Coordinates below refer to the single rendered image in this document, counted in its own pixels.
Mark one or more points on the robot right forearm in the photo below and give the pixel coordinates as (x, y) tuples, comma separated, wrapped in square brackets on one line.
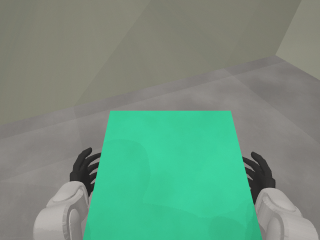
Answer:
[(281, 219)]

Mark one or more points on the right robot hand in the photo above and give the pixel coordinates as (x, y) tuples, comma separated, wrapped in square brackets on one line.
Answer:
[(261, 176)]

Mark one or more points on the carton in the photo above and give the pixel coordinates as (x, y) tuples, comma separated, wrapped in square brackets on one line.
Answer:
[(171, 175)]

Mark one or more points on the robot left forearm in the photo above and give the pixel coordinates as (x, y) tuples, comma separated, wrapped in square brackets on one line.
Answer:
[(63, 215)]

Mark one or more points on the left robot hand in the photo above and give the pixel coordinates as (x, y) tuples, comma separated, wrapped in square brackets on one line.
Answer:
[(81, 169)]

